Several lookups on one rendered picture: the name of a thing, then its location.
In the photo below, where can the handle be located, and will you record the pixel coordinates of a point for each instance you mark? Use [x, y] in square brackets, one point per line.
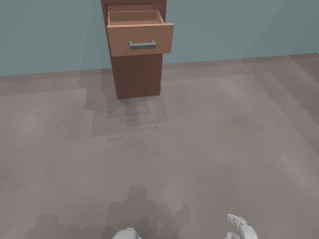
[143, 46]

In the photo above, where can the robot right hand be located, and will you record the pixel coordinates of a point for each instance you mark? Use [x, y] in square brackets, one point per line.
[245, 231]

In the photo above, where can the robot left thigh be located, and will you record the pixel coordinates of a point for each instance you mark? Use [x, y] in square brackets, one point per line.
[127, 234]

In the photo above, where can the cabinet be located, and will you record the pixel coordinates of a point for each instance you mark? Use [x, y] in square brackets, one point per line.
[135, 76]

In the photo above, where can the drawer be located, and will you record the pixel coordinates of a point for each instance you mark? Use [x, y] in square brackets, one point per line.
[138, 27]

